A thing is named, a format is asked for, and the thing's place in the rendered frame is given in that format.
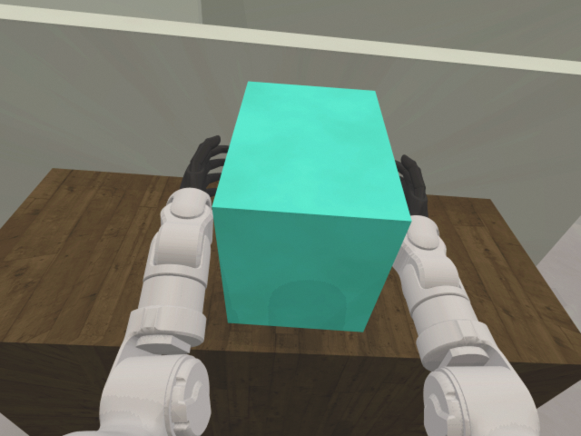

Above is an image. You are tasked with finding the pedestal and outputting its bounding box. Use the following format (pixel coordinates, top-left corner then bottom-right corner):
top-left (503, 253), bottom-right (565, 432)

top-left (0, 168), bottom-right (581, 436)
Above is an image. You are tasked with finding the right robot upper arm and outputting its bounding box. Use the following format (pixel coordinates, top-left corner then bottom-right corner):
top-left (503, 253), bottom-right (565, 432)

top-left (423, 366), bottom-right (539, 436)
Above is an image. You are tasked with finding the left robot upper arm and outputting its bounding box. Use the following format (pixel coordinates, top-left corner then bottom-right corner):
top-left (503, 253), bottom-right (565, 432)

top-left (63, 354), bottom-right (212, 436)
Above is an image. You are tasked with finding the carton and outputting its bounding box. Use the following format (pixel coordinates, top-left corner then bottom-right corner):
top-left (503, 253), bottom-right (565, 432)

top-left (212, 82), bottom-right (412, 332)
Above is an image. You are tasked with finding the robot left hand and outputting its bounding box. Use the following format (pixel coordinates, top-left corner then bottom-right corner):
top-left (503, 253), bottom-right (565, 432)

top-left (179, 135), bottom-right (229, 197)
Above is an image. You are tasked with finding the robot right hand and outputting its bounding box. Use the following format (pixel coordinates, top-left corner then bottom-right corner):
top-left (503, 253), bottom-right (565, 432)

top-left (395, 154), bottom-right (428, 217)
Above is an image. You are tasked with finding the robot right forearm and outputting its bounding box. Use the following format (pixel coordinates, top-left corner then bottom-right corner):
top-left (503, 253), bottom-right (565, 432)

top-left (392, 215), bottom-right (540, 436)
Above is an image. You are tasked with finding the robot left forearm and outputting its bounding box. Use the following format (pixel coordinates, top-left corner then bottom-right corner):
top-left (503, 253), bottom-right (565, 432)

top-left (99, 188), bottom-right (213, 424)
